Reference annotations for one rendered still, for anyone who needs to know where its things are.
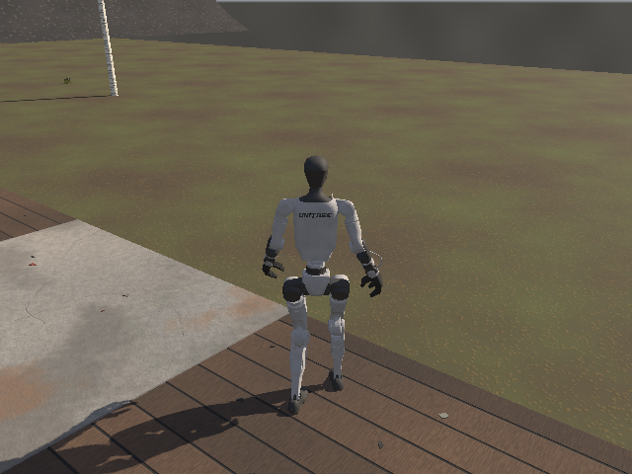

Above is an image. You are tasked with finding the left robot forearm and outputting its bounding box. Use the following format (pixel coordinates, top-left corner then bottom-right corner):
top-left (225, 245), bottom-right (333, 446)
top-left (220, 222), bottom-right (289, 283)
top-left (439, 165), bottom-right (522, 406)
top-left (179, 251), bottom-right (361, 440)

top-left (264, 235), bottom-right (279, 267)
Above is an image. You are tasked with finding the robot right shin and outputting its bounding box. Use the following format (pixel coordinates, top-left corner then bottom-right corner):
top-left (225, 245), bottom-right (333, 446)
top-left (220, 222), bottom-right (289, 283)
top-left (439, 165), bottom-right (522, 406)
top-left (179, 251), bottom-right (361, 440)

top-left (331, 319), bottom-right (345, 378)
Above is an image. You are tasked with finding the left robot upper arm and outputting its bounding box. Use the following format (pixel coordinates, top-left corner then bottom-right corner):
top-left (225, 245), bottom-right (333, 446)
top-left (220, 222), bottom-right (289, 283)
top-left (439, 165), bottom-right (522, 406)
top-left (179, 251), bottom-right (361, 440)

top-left (269, 198), bottom-right (295, 251)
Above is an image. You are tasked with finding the right robot hand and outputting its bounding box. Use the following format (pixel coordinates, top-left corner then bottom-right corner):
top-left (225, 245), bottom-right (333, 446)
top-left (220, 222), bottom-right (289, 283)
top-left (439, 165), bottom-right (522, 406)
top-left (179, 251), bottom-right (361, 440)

top-left (360, 273), bottom-right (383, 297)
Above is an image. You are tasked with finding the right robot forearm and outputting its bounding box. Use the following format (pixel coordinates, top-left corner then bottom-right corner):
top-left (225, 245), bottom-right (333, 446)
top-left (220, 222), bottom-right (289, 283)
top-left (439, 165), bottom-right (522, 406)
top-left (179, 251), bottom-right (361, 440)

top-left (356, 238), bottom-right (379, 278)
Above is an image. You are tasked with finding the robot left foot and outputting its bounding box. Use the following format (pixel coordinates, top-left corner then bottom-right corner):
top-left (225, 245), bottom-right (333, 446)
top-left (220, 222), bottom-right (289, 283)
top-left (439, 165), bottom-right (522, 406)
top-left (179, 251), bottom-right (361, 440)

top-left (287, 387), bottom-right (308, 414)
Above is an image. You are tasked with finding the right robot upper arm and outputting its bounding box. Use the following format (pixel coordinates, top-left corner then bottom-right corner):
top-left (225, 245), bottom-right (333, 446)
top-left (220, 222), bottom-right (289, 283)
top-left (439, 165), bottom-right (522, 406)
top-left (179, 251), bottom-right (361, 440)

top-left (337, 198), bottom-right (365, 254)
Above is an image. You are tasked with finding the left robot hand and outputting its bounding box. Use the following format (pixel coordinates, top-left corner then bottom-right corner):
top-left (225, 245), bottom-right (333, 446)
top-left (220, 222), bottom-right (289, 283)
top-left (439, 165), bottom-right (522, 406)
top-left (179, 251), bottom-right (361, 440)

top-left (262, 262), bottom-right (284, 278)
